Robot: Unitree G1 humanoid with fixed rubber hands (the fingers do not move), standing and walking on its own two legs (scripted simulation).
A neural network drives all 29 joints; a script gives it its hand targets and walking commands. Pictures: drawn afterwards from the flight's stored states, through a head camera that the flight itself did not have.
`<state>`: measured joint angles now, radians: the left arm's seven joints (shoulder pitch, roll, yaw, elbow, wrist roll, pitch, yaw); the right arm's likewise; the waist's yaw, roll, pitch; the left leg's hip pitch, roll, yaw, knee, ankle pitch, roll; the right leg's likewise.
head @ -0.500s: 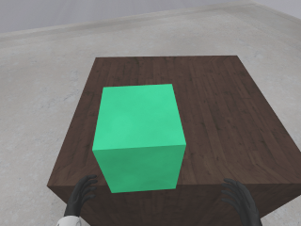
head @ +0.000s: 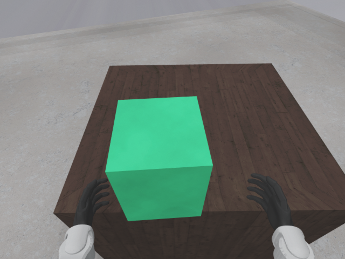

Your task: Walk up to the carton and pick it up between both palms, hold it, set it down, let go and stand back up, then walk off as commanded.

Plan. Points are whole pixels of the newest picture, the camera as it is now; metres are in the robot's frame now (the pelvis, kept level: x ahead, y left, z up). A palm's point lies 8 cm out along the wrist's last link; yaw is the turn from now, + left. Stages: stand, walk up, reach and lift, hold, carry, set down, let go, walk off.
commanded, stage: reach and lift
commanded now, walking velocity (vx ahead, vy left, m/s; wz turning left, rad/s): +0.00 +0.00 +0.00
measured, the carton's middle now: (161, 160) +0.36 +0.07 +0.02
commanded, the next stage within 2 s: none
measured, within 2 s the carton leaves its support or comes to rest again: neither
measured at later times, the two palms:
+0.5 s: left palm (79, 179) +0.27 +0.24 +0.07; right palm (268, 167) +0.30 -0.18 +0.09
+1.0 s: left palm (84, 137) +0.34 +0.23 +0.13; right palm (261, 128) +0.38 -0.16 +0.13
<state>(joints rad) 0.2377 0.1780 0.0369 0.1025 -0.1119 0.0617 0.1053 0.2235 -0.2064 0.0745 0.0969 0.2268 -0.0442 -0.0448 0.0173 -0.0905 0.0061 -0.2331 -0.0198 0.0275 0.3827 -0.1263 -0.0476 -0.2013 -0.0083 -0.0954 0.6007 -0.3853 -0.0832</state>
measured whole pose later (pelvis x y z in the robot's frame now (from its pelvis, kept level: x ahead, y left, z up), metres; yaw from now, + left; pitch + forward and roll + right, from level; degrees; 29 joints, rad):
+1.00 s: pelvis +0.00 +0.01 +0.01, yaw +0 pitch +1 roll +3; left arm -0.39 0.20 0.18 0.03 -0.11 0.66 0.12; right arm -0.52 -0.32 0.07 0.37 0.38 0.35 -0.09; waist 0.02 -0.09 0.01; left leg -0.25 0.00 0.03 0.34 -0.10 -0.04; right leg -0.20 0.01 -0.10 0.51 -0.32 -0.08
